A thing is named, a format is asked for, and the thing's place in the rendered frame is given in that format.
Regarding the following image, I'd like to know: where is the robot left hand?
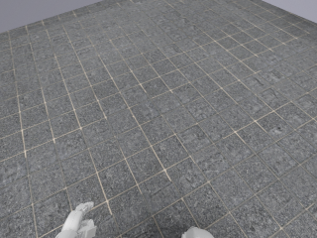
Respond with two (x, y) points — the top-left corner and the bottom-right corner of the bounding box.
(61, 201), (97, 238)

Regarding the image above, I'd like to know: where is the robot right thigh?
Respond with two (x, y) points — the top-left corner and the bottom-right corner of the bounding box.
(181, 228), (214, 238)

